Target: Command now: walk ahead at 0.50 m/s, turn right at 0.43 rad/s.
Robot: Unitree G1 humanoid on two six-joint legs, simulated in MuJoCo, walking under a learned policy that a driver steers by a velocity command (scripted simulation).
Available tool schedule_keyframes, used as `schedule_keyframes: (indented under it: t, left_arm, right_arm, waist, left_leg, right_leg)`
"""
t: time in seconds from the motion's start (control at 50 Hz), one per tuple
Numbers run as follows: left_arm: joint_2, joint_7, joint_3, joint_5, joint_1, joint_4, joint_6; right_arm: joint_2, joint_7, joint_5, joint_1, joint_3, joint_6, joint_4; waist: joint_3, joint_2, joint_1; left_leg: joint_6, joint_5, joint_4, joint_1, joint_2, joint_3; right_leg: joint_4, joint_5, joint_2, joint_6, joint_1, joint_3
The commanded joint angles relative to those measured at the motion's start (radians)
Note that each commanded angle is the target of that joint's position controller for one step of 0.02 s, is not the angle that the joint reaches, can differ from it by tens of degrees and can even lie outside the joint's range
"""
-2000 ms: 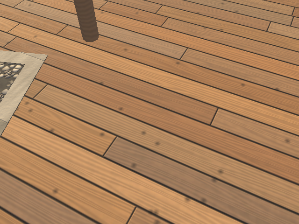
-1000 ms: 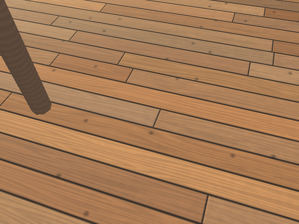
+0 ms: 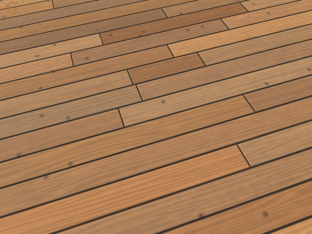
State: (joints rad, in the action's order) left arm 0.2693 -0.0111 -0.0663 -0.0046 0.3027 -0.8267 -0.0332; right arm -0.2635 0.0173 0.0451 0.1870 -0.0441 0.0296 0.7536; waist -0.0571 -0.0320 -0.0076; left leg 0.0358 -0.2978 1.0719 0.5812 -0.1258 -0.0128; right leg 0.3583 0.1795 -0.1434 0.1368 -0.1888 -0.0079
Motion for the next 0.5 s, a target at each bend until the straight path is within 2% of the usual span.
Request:
schedule_keyframes:
  t: [0.02, 0.12, 0.22, 0.26, 0.28, 0.3, 0.32, 0.34, 0.36, 0.38, 0.4, 0.42, 0.44, 0.46, 0.5]
  left_arm:
    - [0.130, 0.001, -0.027, 0.002, 0.034, 0.046, -0.032]
    - [0.126, 0.005, -0.019, 0.004, 0.138, 0.003, -0.041]
    - [0.131, 0.020, -0.011, -0.012, 0.204, -0.033, -0.041]
    - [0.132, 0.028, -0.006, -0.018, 0.169, -0.041, -0.039]
    - [0.137, 0.031, -0.005, -0.019, 0.157, -0.045, -0.043]
    - [0.144, 0.032, -0.005, -0.022, 0.145, -0.051, -0.045]
    - [0.151, 0.032, -0.006, -0.013, 0.119, -0.052, -0.048]
    - [0.120, 0.034, 0.005, -0.003, 0.119, -0.023, -0.057]
    - [0.032, 0.034, 0.017, 0.036, 0.298, -0.033, -0.050]
    - [0.118, 0.040, 0.004, -0.012, 0.253, -0.046, -0.038]
    - [0.109, 0.038, 0.006, -0.018, 0.146, -0.017, -0.035]
    - [0.102, 0.035, 0.011, -0.027, 0.080, -0.002, -0.034]
    - [0.100, 0.029, 0.010, -0.031, 0.043, 0.012, -0.022]
    - [0.091, 0.023, 0.013, -0.036, 0.053, 0.019, -0.006]
    - [0.068, 0.021, 0.017, -0.034, 0.070, 0.024, 0.020]
  right_arm:
    - [-0.067, 0.006, 0.003, 0.027, -0.016, -0.013, -0.044]
    - [-0.063, 0.013, -0.006, -0.123, -0.010, -0.007, -0.084]
    - [-0.062, 0.021, -0.014, -0.253, -0.001, 0.007, -0.133]
    - [-0.059, 0.018, -0.014, -0.193, 0.001, 0.018, -0.116]
    - [-0.070, 0.011, -0.012, -0.121, -0.004, 0.025, -0.089]
    - [-0.089, 0.001, -0.013, -0.005, -0.013, 0.033, -0.046]
    - [-0.099, -0.008, -0.007, 0.132, -0.018, 0.046, -0.002]
    - [-0.163, -0.019, 0.008, 0.274, -0.031, 0.055, 0.033]
    - [-0.260, -0.012, 0.004, 0.277, -0.055, 0.049, 0.035]
    - [-0.202, 0.001, -0.059, 0.261, -0.050, 0.037, 0.033]
    - [-0.160, 0.001, -0.063, 0.150, -0.039, 0.036, 0.013]
    - [-0.111, 0.001, -0.056, 0.086, -0.027, 0.031, 0.003]
    - [-0.098, -0.005, -0.055, 0.073, -0.023, 0.026, 0.004]
    - [-0.096, -0.009, -0.057, 0.071, -0.021, 0.020, 0.015]
    - [-0.123, -0.007, -0.047, 0.083, -0.029, 0.018, 0.023]
  waist:
    - [0.035, 0.055, 0.013]
    - [0.015, 0.075, -0.049]
    - [-0.023, 0.086, -0.088]
    - [-0.025, 0.097, -0.048]
    - [0.009, 0.112, -0.020]
    - [0.067, 0.115, 0.027]
    - [0.130, 0.096, 0.101]
    - [0.244, 0.017, 0.139]
    - [0.390, -0.238, 0.048]
    - [0.413, -0.078, 0.052]
    - [0.268, -0.039, 0.030]
    - [0.175, 0.010, 0.023]
    - [0.126, 0.010, 0.011]
    - [0.114, -0.005, -0.015]
    - [0.136, -0.011, -0.035]
  left_leg:
    - [0.013, 0.120, -0.097, 0.060, -0.005, 0.022]
    - [-0.006, 0.287, -0.291, 0.118, 0.017, 0.029]
    - [-0.049, 0.270, -0.434, 0.117, 0.065, 0.057]
    - [-0.086, 0.221, -0.506, -0.001, 0.105, 0.082]
    - [-0.104, 0.197, -0.520, -0.109, 0.143, 0.096]
    - [-0.125, 0.201, -0.551, -0.230, 0.179, 0.102]
    - [-0.149, 0.342, -0.641, -0.404, 0.164, 0.089]
    - [-0.193, 0.643, -0.581, -0.664, -0.014, -0.082]
    - [-0.418, 1.203, -0.539, -0.925, -0.328, -0.498]
    - [-0.426, 1.253, -0.602, -0.857, -0.277, -0.546]
    - [-0.399, 1.152, -0.630, -0.737, -0.229, -0.413]
    - [-0.363, 1.045, -0.675, -0.629, -0.169, -0.335]
    - [-0.336, 0.984, -0.712, -0.555, -0.123, -0.288]
    - [-0.316, 0.941, -0.739, -0.482, -0.085, -0.250]
    - [-0.304, 0.937, -0.747, -0.412, -0.057, -0.218]
  right_leg:
    - [-0.184, -0.314, 0.267, 0.132, 0.044, -0.238]
    - [-0.177, -0.393, 0.268, 0.072, 0.170, -0.216]
    - [-0.139, -0.478, 0.302, 0.069, 0.284, -0.220]
    - [-0.077, -0.704, 0.297, 0.035, 0.278, -0.163]
    - [-0.009, -0.873, 0.289, 0.011, 0.274, -0.146]
    - [0.114, -0.983, 0.272, -0.011, 0.282, -0.128]
    - [0.286, -0.928, 0.235, -0.033, 0.230, -0.087]
    - [0.540, -0.573, 0.178, -0.057, 0.048, -0.055]
    - [0.935, 0.357, -0.006, -0.117, -0.247, 0.011]
    - [0.997, 0.337, 0.035, -0.116, -0.274, -0.068]
    - [0.996, 0.270, 0.082, -0.122, -0.330, -0.080]
    - [0.947, 0.236, 0.113, -0.124, -0.355, -0.068]
    - [0.909, 0.215, 0.136, -0.131, -0.353, -0.064]
    - [0.860, 0.202, 0.147, -0.141, -0.309, -0.060]
    - [0.796, 0.199, 0.138, -0.161, -0.252, -0.041]
